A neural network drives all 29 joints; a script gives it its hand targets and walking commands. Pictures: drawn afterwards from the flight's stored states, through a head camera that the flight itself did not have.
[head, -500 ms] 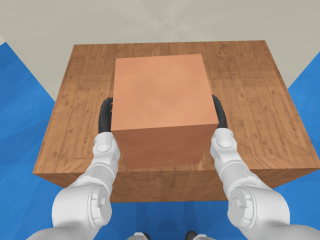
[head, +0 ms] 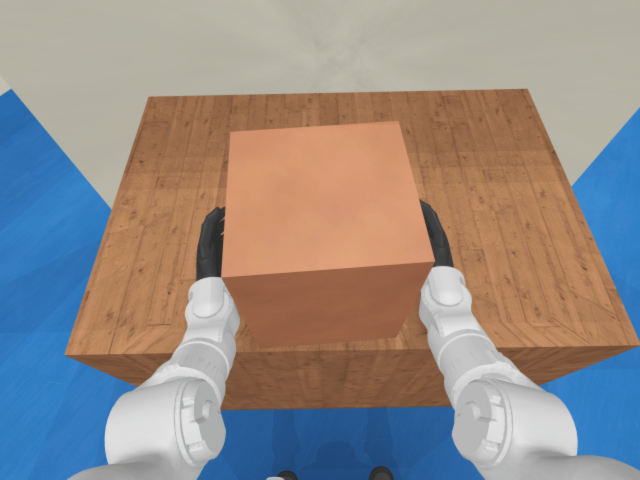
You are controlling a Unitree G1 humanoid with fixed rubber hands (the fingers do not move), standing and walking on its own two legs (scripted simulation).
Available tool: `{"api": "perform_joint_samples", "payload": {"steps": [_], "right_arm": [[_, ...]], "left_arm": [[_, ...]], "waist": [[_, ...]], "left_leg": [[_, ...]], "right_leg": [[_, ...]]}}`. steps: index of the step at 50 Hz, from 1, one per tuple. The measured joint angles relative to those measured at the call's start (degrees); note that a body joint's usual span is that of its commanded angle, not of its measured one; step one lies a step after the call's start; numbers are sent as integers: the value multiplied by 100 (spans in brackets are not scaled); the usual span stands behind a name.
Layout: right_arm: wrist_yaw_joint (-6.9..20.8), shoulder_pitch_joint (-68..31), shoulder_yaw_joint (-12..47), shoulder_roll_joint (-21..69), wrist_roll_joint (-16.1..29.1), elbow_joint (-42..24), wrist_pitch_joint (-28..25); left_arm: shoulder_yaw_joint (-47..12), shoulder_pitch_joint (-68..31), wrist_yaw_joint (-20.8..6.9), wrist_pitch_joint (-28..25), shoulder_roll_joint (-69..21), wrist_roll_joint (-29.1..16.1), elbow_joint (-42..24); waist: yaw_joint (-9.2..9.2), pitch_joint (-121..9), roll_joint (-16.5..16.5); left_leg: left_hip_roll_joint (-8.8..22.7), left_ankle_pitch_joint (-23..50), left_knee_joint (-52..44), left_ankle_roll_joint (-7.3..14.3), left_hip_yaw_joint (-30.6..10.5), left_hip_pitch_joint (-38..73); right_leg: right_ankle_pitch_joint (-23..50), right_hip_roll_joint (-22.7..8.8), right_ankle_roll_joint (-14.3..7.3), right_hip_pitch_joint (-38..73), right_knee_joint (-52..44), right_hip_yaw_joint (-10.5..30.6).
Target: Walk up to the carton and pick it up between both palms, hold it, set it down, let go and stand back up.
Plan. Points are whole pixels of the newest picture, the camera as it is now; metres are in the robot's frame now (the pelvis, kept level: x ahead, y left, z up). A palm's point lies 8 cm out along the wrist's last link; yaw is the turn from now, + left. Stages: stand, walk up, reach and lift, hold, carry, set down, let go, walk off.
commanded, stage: reach and lift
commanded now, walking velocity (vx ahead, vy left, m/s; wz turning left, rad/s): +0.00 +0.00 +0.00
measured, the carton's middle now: (322, 246) +0.41 +0.03 +0.00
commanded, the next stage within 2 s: none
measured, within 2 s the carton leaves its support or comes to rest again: leaves its support in 1.16 s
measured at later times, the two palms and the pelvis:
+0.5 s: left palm (213, 268) +0.37 +0.18 -0.01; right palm (434, 257) +0.39 -0.12 +0.00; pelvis +0.00 +0.00 +0.00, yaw +1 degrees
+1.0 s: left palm (214, 274) +0.36 +0.18 -0.01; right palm (436, 263) +0.38 -0.12 +0.00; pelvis -0.01 +0.00 +0.00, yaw +1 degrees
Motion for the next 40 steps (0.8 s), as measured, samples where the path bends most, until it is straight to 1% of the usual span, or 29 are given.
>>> {"api": "perform_joint_samples", "payload": {"steps": [13, 21, 32, 40], "right_arm": [[-20, 2, -175, 37, -186, 20, -130], [-9, 19, -205, 12, -176, 62, -188], [-113, -4, 36, -110, -53, 255, -347], [-175, -26, 368, -233, 208, 511, -565]], "left_arm": [[244, 47, -77, 89, -69, 282, -245], [255, 67, -63, 137, -114, 333, -326], [101, 106, -7, 134, -127, 210, -378], [-181, 142, 34, -9, -85, -107, -267]], "waist": [[-28, 100, -76], [-27, 53, -102], [-38, -139, -98], [-74, -332, -52]], "left_leg": [[-11, 115, -215, -9, -11, 130], [-8, 142, -250, 0, -6, 92], [11, 198, -263, 10, 5, -123], [11, 227, -203, 14, -19, -340]], "right_leg": [[70, -22, -15, 133, -171, -55], [117, -25, -11, 124, -255, -73], [227, -14, -3, -33, -378, -90], [265, -17, -5, -217, -358, -126]]}}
